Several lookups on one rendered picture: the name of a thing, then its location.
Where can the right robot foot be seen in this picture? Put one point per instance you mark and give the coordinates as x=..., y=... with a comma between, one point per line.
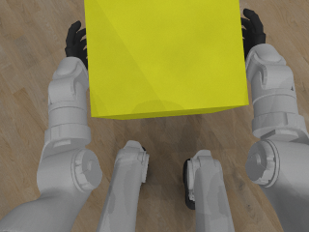
x=189, y=203

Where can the left robot forearm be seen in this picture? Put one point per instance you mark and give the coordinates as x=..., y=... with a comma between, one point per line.
x=67, y=109

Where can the left robot shin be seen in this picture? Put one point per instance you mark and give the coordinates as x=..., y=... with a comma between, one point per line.
x=130, y=143

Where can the carton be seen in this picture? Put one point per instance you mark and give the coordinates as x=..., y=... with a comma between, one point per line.
x=162, y=58

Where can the right robot hand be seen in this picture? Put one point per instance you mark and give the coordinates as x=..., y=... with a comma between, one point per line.
x=253, y=33

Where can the right robot upper arm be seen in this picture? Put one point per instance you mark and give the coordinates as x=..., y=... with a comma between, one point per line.
x=281, y=169

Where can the left robot hand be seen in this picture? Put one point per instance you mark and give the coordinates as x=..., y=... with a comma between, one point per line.
x=75, y=47

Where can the right robot forearm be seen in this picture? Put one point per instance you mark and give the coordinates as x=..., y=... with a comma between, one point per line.
x=273, y=97

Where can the left robot upper arm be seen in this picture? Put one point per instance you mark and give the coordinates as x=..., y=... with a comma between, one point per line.
x=65, y=181

